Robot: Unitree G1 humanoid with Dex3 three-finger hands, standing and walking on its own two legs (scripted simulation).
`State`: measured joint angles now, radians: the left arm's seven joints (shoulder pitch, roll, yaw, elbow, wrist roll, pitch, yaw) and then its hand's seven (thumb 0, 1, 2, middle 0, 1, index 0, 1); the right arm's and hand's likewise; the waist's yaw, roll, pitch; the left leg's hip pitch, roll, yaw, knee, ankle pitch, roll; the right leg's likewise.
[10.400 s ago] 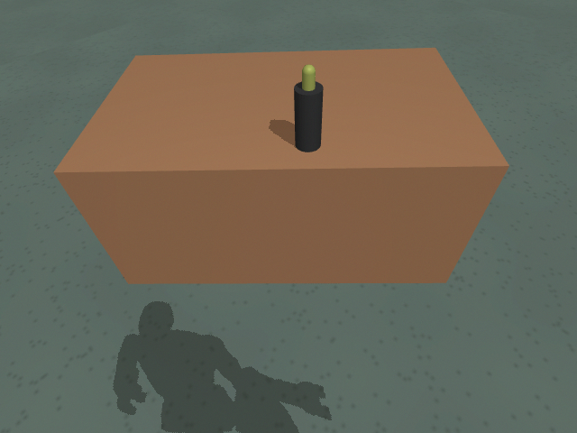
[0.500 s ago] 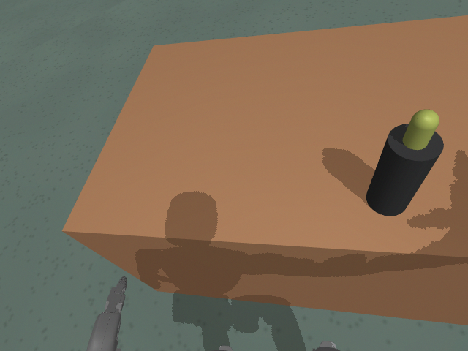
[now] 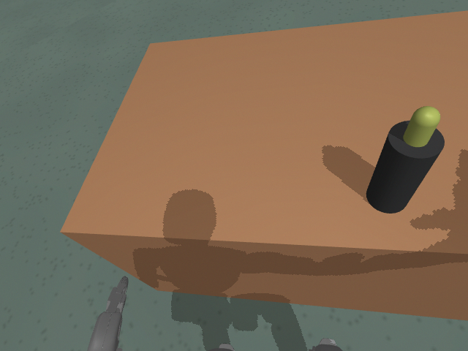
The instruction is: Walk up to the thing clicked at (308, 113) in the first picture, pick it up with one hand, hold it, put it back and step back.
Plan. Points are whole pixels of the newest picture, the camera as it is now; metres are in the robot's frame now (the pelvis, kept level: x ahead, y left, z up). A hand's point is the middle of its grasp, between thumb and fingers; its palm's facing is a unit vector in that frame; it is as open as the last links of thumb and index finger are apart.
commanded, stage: go down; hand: right
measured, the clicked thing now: (404, 161) +0.46 -0.23 +0.01
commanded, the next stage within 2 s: approach in 0.18 s
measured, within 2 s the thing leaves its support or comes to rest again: neither
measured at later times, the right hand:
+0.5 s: hand out of the picture +0.36 -0.40 +0.07, palm faces +0.26 +0.96 +0.02, open 17.7 cm
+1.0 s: hand (427, 185) +0.43 -0.28 -0.03, palm faces +0.19 +0.98 +0.08, open 17.7 cm
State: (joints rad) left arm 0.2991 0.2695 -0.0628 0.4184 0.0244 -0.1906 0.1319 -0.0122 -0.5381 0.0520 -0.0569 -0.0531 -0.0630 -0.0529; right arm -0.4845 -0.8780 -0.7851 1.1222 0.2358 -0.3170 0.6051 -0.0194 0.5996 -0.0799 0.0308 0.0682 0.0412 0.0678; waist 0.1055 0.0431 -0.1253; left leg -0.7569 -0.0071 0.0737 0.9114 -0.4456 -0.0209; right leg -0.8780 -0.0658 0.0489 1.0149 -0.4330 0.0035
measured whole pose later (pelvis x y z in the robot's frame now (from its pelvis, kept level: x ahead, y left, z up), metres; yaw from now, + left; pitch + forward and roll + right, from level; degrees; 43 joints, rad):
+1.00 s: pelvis -0.01 -0.01 -0.04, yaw +3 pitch +22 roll +6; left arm 0.36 0.25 0.05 0.14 0.08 -0.13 0.04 -0.01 -0.53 0.04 -0.07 -0.06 -0.07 -0.05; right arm -0.56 -0.56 -0.61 1.07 0.15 -0.49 0.30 -0.02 0.59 -0.06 0.02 0.06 0.03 0.06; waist 0.20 0.03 -0.16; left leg -1.01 -0.03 0.05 1.12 -0.50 -0.03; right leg -1.12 -0.09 0.04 1.22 -0.50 0.00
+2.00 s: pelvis -0.01 +0.01 -0.04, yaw +2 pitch +22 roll +4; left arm 0.40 0.24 0.05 0.02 0.06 0.00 -0.02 -0.01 -0.55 0.06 -0.05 -0.05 -0.05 -0.05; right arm -0.56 -0.44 -0.52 0.96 0.09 -0.46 0.10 -0.02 0.51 -0.12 0.64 0.37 0.64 0.37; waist 0.18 0.02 -0.16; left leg -1.00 -0.02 0.05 1.14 -0.53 -0.01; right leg -1.09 -0.08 0.04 1.21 -0.51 0.01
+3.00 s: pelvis +0.00 +0.00 -0.02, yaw +2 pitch +19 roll +4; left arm 0.38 0.23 0.02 0.07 0.05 0.00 -0.01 -0.01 -0.53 0.05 -0.06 -0.06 -0.07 -0.06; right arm -0.52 -0.41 -0.47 0.95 0.06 -0.39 0.05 -0.01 0.51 -1.03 0.66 1.03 0.71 1.06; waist 0.17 0.03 -0.13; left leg -0.87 -0.01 0.04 1.02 -0.49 -0.02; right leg -0.96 -0.07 0.02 1.10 -0.47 0.00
